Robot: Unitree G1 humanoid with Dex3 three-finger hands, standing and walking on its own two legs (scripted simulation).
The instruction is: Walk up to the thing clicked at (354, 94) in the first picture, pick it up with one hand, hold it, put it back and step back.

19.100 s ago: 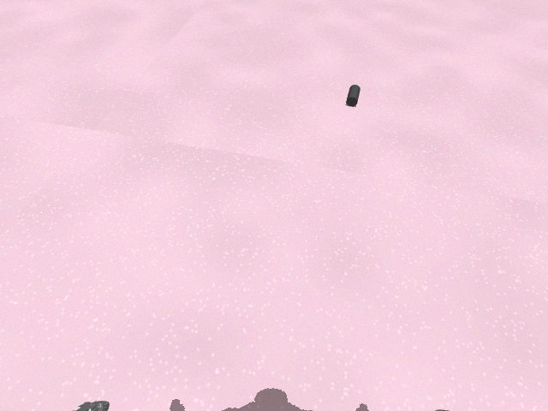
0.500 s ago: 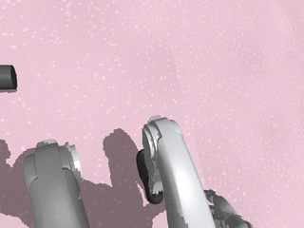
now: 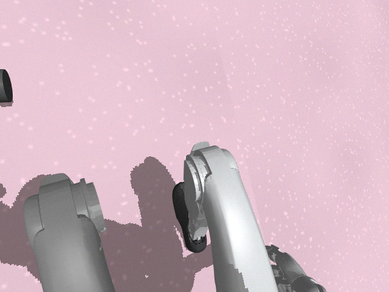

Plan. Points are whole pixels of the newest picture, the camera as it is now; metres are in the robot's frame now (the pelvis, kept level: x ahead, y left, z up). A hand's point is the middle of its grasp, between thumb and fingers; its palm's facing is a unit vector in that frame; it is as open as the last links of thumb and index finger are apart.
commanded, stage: close in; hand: left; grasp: from above
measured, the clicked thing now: out of the picture +0.51 +0.35 -0.28
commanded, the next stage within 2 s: rest palm in 0.24 s
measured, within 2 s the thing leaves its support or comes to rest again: neither
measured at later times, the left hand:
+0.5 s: hand out of the picture +0.49 +0.35 -0.19, palm faces -0.49 -0.08 -0.87, open 13.8 cm
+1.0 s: hand out of the picture +0.49 +0.34 -0.22, palm faces -0.46 -0.06 -0.88, open 13.9 cm
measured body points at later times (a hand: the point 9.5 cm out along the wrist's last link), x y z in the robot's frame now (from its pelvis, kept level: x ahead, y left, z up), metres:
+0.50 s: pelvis +0.00 +0.01 +0.00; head +0.26 +0.13 +0.34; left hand +0.51 +0.35 -0.14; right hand +0.04 -0.26 -0.06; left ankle +0.07 +0.13 -0.28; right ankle +0.12 -0.14 -0.28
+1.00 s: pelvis +0.01 +0.01 -0.01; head +0.28 +0.13 +0.32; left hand +0.51 +0.34 -0.17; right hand +0.05 -0.25 -0.07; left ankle +0.07 +0.13 -0.28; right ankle +0.12 -0.14 -0.28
